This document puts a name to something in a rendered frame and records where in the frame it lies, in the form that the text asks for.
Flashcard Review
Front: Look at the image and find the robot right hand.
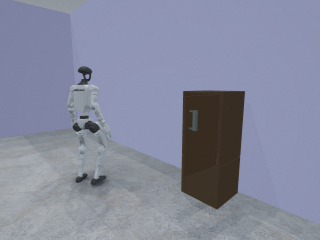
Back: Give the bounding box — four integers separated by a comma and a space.
102, 125, 112, 141

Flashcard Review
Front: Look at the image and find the robot right upper arm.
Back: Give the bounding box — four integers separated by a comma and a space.
89, 85, 99, 110

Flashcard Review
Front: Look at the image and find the cupboard door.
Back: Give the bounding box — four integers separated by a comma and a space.
182, 95, 220, 177

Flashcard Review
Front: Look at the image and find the robot left foot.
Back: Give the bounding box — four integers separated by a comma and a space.
76, 173, 88, 183

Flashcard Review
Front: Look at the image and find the right robot forearm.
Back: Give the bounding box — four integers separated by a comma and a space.
94, 103, 106, 127

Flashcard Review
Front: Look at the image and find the robot left upper arm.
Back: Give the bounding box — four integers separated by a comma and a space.
67, 85, 76, 109

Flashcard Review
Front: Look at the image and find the left robot forearm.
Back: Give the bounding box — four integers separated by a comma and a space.
67, 107, 77, 123

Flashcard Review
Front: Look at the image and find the robot torso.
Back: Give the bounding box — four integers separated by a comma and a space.
74, 83, 92, 130

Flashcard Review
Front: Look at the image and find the handle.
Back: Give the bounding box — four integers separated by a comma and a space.
189, 110, 198, 131

